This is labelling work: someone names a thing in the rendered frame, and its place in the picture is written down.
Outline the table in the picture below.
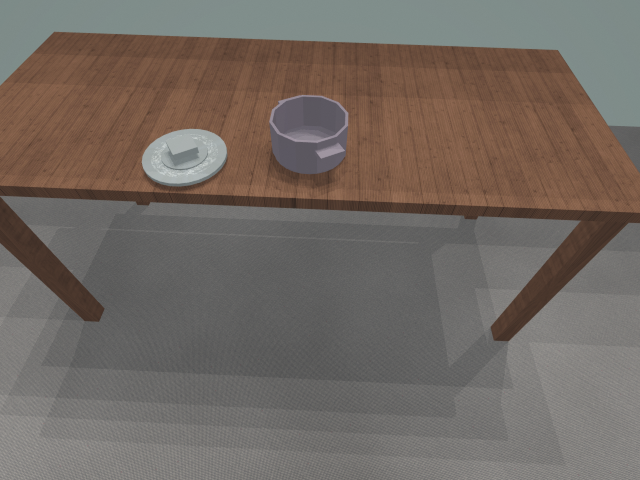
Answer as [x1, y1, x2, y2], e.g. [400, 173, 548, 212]
[0, 32, 640, 341]

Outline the knob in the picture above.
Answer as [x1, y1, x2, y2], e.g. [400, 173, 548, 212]
[166, 134, 199, 161]

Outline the pot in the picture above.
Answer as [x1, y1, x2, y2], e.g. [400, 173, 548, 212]
[269, 95, 348, 174]

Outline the lid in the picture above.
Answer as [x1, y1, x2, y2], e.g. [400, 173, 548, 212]
[142, 129, 227, 187]

